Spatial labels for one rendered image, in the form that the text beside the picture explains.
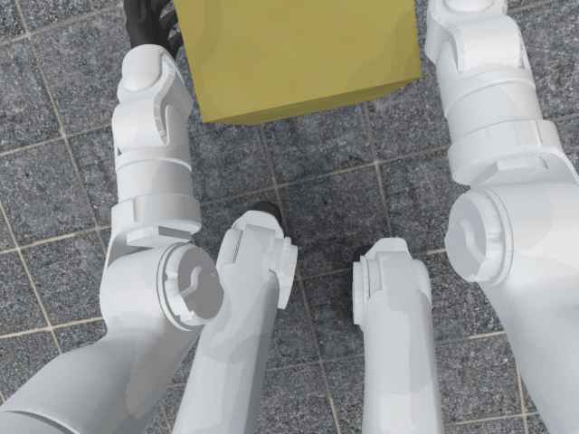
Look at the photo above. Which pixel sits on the right robot shin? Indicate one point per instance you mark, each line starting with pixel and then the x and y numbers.
pixel 420 272

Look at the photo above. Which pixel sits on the carton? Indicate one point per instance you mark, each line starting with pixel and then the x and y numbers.
pixel 256 61

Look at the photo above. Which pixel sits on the right robot upper arm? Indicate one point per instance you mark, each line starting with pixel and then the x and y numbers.
pixel 520 243

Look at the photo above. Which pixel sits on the left robot hand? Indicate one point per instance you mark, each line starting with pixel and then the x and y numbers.
pixel 143 25

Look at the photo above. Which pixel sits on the robot right forearm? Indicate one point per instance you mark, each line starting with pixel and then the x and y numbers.
pixel 488 95

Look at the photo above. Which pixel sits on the left robot foot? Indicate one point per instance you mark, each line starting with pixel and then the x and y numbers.
pixel 268 207

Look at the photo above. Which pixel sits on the robot left forearm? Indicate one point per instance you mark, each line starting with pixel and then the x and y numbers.
pixel 152 156

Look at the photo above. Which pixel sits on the left robot upper arm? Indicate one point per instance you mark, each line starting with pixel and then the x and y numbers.
pixel 155 304

